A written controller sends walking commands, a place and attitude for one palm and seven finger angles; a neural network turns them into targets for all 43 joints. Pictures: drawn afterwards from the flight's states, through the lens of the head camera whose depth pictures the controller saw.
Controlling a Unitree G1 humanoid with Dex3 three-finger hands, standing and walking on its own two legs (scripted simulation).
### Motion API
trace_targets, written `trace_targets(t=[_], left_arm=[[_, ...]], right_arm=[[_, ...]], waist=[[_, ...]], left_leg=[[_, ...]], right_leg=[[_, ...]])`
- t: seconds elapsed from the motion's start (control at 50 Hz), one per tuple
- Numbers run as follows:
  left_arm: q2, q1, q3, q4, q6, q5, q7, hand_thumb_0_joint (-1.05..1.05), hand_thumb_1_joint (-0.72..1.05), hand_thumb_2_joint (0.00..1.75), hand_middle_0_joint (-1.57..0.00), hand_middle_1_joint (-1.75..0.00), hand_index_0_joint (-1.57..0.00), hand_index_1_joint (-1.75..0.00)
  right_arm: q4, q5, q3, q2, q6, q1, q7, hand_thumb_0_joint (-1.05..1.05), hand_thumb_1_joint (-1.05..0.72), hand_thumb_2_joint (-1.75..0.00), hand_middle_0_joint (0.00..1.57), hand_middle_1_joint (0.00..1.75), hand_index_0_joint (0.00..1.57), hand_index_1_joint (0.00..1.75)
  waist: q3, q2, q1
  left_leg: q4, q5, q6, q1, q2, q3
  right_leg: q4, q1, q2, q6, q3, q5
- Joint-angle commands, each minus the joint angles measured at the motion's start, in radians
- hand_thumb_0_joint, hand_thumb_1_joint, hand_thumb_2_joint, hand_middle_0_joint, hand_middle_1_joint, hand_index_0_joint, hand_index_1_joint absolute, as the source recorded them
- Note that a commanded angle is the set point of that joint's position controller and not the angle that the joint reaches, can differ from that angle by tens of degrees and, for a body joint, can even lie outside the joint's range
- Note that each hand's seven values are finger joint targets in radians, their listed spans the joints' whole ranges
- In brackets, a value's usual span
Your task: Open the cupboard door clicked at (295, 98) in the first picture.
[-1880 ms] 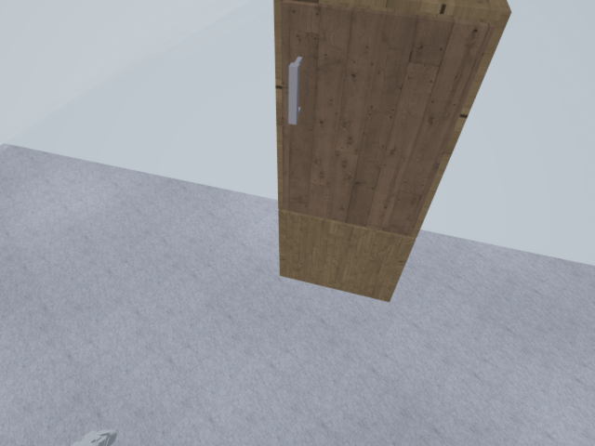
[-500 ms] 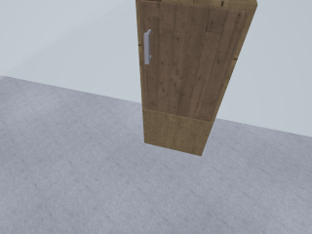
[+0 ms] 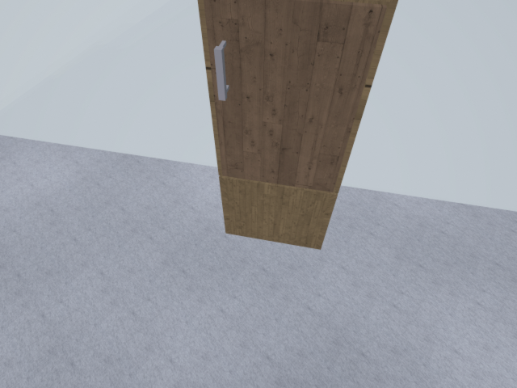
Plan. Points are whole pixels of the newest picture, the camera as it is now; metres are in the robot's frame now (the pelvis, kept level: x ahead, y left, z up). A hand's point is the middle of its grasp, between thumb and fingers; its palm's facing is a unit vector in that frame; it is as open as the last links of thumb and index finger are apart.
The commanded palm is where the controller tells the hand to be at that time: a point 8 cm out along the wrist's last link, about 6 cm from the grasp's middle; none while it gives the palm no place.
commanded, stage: turn to face it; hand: left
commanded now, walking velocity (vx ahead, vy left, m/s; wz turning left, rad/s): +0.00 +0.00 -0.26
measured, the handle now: (223, 71) +0.83 +0.15 +0.07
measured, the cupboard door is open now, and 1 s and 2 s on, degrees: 0 0 0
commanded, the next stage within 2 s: take the last steps up to it in 0.20 s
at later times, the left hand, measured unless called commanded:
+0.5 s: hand out of the picture +0.06 +0.20 -0.17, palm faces -0.10 -0.97 -0.21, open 7.4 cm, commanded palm none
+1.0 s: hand out of the picture +0.08 +0.23 -0.20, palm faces -0.04 -0.99 -0.12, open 7.4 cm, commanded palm none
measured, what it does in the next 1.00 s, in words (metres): walks ahead: left foot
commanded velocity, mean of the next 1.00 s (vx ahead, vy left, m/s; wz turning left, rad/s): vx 0.19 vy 0.02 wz -0.08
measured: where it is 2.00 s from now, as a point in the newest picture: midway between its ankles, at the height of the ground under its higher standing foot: outside the picture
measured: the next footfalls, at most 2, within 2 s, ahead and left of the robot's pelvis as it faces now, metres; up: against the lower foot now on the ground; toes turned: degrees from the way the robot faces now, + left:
left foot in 0.90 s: +0.25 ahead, +0.15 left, +0.00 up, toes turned +2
right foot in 1.34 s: +0.32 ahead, -0.08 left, +0.00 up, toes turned -12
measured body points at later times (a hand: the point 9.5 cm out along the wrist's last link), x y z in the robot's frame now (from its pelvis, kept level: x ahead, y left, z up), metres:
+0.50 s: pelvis +0.00 +0.01 +0.00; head +0.00 +0.00 +0.45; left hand +0.07 +0.25 -0.15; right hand -0.05 -0.22 -0.16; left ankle -0.02 +0.13 -0.74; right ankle -0.03 -0.09 -0.72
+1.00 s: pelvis +0.14 +0.07 -0.02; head +0.16 +0.09 +0.43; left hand +0.08 +0.29 -0.19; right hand +0.18 -0.17 -0.15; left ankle +0.21 +0.15 -0.74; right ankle +0.01 -0.07 -0.67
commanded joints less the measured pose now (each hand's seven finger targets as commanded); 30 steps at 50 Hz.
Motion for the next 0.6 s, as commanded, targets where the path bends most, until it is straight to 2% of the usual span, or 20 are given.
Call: trace_targets(t=[0.0, 0.02, 0.06, 0.16, 0.2, 0.24, 0.26, 0.28, 0.3, 0.32, 0.34, 0.38, 0.42, 0.46, 0.48, 0.5, 0.52, 0.54, 0.56, 0.58], left_arm=[[0.136, 0.021, 0.043, -0.088, -0.016, 0.004, 0.01, 0.0, 0.9, 0.9, -0.2, -0.3, -0.2, -0.3], [0.129, 0.027, 0.046, -0.094, -0.015, 0.005, 0.01, 0.0, 0.9, 0.9, -0.2, -0.3, -0.2, -0.3], [0.125, 0.039, 0.05, -0.104, -0.016, 0.007, 0.01, 0.0, 0.9, 0.9, -0.2, -0.3, -0.2, -0.3], [0.135, 0.047, 0.066, -0.12, -0.016, 0.008, 0.016, 0.0, 0.9, 0.9, -0.2, -0.3, -0.2, -0.3], [0.124, 0.034, 0.07, -0.125, -0.013, 0.007, 0.02, 0.0, 0.9, 0.9, -0.2, -0.3, -0.2, -0.3], [0.094, 0.015, 0.07, -0.133, -0.008, 0.006, 0.017, 0.0, 0.9, 0.9, -0.2, -0.3, -0.2, -0.3], [0.07, 0.001, 0.067, -0.143, -0.005, 0.006, 0.014, 0.0, 0.9, 0.9, -0.2, -0.3, -0.2, -0.3], [0.035, 0.005, 0.062, -0.149, -0.005, 0.005, 0.011, 0.0, 0.9, 0.9, -0.2, -0.3, -0.2, -0.3], [0.009, 0.024, 0.063, -0.138, -0.008, 0.007, 0.006, 0.0, 0.9, 0.9, -0.2, -0.3, -0.2, -0.3], [0.016, 0.041, 0.066, -0.13, -0.007, 0.013, 0.003, 0.0, 0.9, 0.9, -0.2, -0.3, -0.2, -0.3], [0.007, 0.037, 0.068, -0.127, -0.009, 0.017, -0.002, 0.0, 0.9, 0.9, -0.2, -0.3, -0.2, -0.3], [-0.028, 0.043, 0.059, -0.12, -0.019, 0.02, -0.016, 0.0, 0.9, 0.9, -0.2, -0.3, -0.2, -0.3], [-0.059, 0.059, 0.048, -0.101, -0.03, 0.017, -0.02, 0.0, 0.9, 0.9, -0.2, -0.3, -0.2, -0.3], [-0.069, 0.147, 0.045, -0.058, -0.045, 0.015, -0.018, 0.0, 0.9, 0.9, -0.2, -0.3, -0.2, -0.3], [-0.047, 0.201, 0.05, -0.033, -0.055, 0.015, -0.012, 0.0, 0.9, 0.9, -0.2, -0.3, -0.2, -0.3], [0.024, 0.27, 0.063, -0.009, -0.07, 0.018, 0.0, 0.0, 0.9, 0.9, -0.2, -0.3, -0.2, -0.3], [0.109, 0.361, 0.082, 0.013, -0.073, 0.014, 0.01, 0.0, 0.9, 0.9, -0.2, -0.3, -0.2, -0.3], [0.107, 0.378, 0.082, 0.02, -0.082, 0.006, 0.016, 0.0, 0.9, 0.9, -0.2, -0.3, -0.2, -0.3], [0.083, 0.337, 0.078, 0.021, -0.088, 0.009, 0.018, 0.0, 0.9, 0.9, -0.2, -0.3, -0.2, -0.3], [0.048, 0.294, 0.069, 0.013, -0.093, 0.01, 0.02, 0.0, 0.9, 0.9, -0.2, -0.3, -0.2, -0.3]], right_arm=[[-0.068, 0.004, -0.044, -0.146, -0.008, 0.036, -0.008, 0.0, -0.9, -0.9, 0.2, 0.3, 0.2, 0.3], [-0.072, 0.003, -0.047, -0.138, -0.008, 0.036, -0.008, 0.0, -0.9, -0.9, 0.2, 0.3, 0.2, 0.3], [-0.082, 0.003, -0.052, -0.123, -0.006, 0.044, -0.008, 0.0, -0.9, -0.9, 0.2, 0.3, 0.2, 0.3], [-0.079, 0.005, -0.056, -0.058, 0.0, 0.1, -0.007, 0.0, -0.9, -0.9, 0.2, 0.3, 0.2, 0.3], [-0.07, 0.006, -0.054, -0.043, -0.002, 0.127, -0.007, 0.0, -0.9, -0.9, 0.2, 0.3, 0.2, 0.3], [-0.059, 0.004, -0.057, -0.046, -0.008, 0.156, -0.01, 0.0, -0.9, -0.9, 0.2, 0.3, 0.2, 0.3], [-0.058, 0.001, -0.062, -0.063, -0.012, 0.167, -0.01, 0.0, -0.9, -0.9, 0.2, 0.3, 0.2, 0.3], [-0.058, -0.004, -0.067, -0.095, -0.017, 0.167, -0.011, 0.0, -0.9, -0.9, 0.2, 0.3, 0.2, 0.3], [-0.062, -0.005, -0.071, -0.116, -0.022, 0.162, -0.011, 0.0, -0.9, -0.9, 0.2, 0.3, 0.2, 0.3], [-0.067, -0.008, -0.067, -0.11, -0.028, 0.156, -0.011, 0.0, -0.9, -0.9, 0.2, 0.3, 0.2, 0.3], [-0.067, -0.013, -0.065, -0.109, -0.03, 0.154, -0.008, 0.0, -0.9, -0.9, 0.2, 0.3, 0.2, 0.3], [-0.054, -0.021, -0.066, -0.109, -0.034, 0.155, -0.003, 0.0, -0.9, -0.9, 0.2, 0.3, 0.2, 0.3], [-0.026, -0.022, -0.061, -0.093, -0.034, 0.191, 0.001, 0.0, -0.9, -0.9, 0.2, 0.3, 0.2, 0.3], [-0.004, -0.016, -0.057, -0.083, -0.029, 0.212, 0.003, 0.0, -0.9, -0.9, 0.2, 0.3, 0.2, 0.3], [-0.001, -0.011, -0.054, -0.058, -0.032, 0.219, 0.006, 0.0, -0.9, -0.9, 0.2, 0.3, 0.2, 0.3], [-0.016, 0.0, -0.044, -0.008, -0.037, 0.211, 0.012, 0.0, -0.9, -0.9, 0.2, 0.3, 0.2, 0.3], [-0.075, -0.004, -0.039, 0.012, -0.042, 0.119, 0.022, 0.0, -0.9, -0.9, 0.2, 0.3, 0.2, 0.3], [-0.092, -0.014, -0.051, -0.027, -0.038, 0.062, 0.025, 0.0, -0.9, -0.9, 0.2, 0.3, 0.2, 0.3], [-0.092, -0.014, -0.054, -0.017, -0.037, 0.046, 0.03, 0.0, -0.9, -0.9, 0.2, 0.3, 0.2, 0.3], [-0.082, -0.015, -0.058, -0.015, -0.036, 0.065, 0.034, 0.0, -0.9, -0.9, 0.2, 0.3, 0.2, 0.3]], waist=[[-0.038, 0.018, -0.007], [-0.034, 0.023, -0.004], [-0.047, -0.01, -0.004], [-0.048, -0.137, -0.017], [-0.048, -0.137, -0.026], [-0.035, -0.057, -0.037], [-0.026, 0.029, -0.041], [-0.012, 0.15, -0.037], [-0.036, 0.233, -0.027], [-0.041, 0.216, -0.024], [-0.017, 0.162, -0.02], [0.023, 0.138, -0.013], [0.052, 0.141, -0.018], [0.033, 0.091, 0.012], [0.031, 0.029, 0.033], [0.027, -0.138, 0.06], [0.062, -0.25, 0.106], [0.08, -0.2, 0.109], [0.124, -0.188, 0.085], [0.143, -0.142, 0.052]], left_leg=[[-0.038, 0.107, 0.032, -0.003, 0.116, -0.08], [-0.032, 0.081, 0.034, -0.013, 0.114, -0.077], [0.003, 0.036, 0.033, -0.025, 0.101, -0.061], [0.147, -0.078, 0.005, -0.068, 0.023, -0.01], [0.125, -0.069, 0.005, -0.039, 0.023, -0.021], [0.042, -0.057, 0.024, 0.018, 0.061, -0.051], [-0.033, -0.063, 0.049, 0.026, 0.119, -0.113], [-0.147, -0.104, 0.092, 0.01, 0.212, -0.217], [-0.235, -0.16, 0.151, -0.03, 0.315, -0.297], [-0.278, -0.202, 0.189, -0.05, 0.347, -0.317], [-0.287, -0.248, 0.2, -0.061, 0.343, -0.298], [-0.263, -0.241, 0.175, -0.059, 0.294, -0.196], [-0.235, -0.213, 0.157, -0.076, 0.258, -0.149], [-0.131, -0.213, 0.121, -0.099, 0.212, -0.089], [-0.022, -0.208, 0.09, -0.161, 0.166, -0.039], [0.196, -0.22, 0.044, -0.339, 0.081, 0.06], [0.409, -0.33, 0.015, -0.524, 0.016, 0.086], [0.515, -0.269, 0.023, -0.551, 0.049, -0.015], [0.577, -0.192, 0.024, -0.57, 0.062, -0.04], [0.594, -0.128, 0.022, -0.569, 0.079, -0.059]], right_leg=[[-0.006, -0.058, -0.092, -0.028, 0.091, 0.235], [-0.004, -0.068, -0.093, -0.031, 0.097, 0.22], [-0.012, -0.081, -0.101, -0.039, 0.129, 0.198], [-0.131, -0.116, -0.19, -0.102, 0.291, 0.105], [-0.132, -0.142, -0.185, -0.11, 0.284, 0.099], [-0.086, -0.217, -0.124, -0.079, 0.216, 0.032], [-0.009, -0.249, -0.062, -0.05, 0.143, -0.013], [0.126, -0.267, 0.002, -0.019, 0.043, -0.041], [0.292, -0.225, 0.013, 0.002, -0.046, -0.125], [0.43, -0.225, -0.014, 0.006, -0.059, -0.218], [0.469, -0.241, -0.036, 0.002, -0.068, -0.249], [0.357, -0.216, -0.068, -0.003, -0.119, -0.239], [0.212, -0.128, -0.054, -0.008, -0.171, -0.22], [0.005, 0.023, -0.03, -0.012, -0.21, -0.098], [-0.089, 0.128, -0.057, -0.026, -0.166, -0.072], [-0.203, 0.265, -0.222, -0.085, 0.07, -0.163], [-0.327, 0.284, -0.417, -0.188, 0.366, -0.236], [-0.362, 0.212, -0.434, -0.22, 0.414, -0.303], [-0.375, 0.164, -0.415, -0.223, 0.393, -0.321], [-0.368, 0.128, -0.397, -0.211, 0.323, -0.285]])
